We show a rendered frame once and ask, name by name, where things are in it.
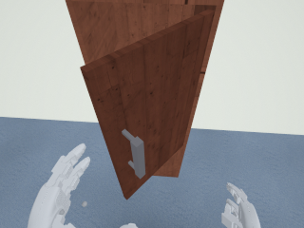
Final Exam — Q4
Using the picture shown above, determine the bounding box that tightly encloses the right robot hand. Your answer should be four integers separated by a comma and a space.
221, 182, 261, 228

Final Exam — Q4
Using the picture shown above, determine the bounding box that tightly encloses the handle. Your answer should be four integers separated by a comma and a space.
122, 129, 145, 179

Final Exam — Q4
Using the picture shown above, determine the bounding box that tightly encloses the cupboard door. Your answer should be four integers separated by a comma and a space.
80, 9, 215, 200

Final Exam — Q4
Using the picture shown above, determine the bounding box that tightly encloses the left robot hand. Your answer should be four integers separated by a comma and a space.
27, 143, 90, 228

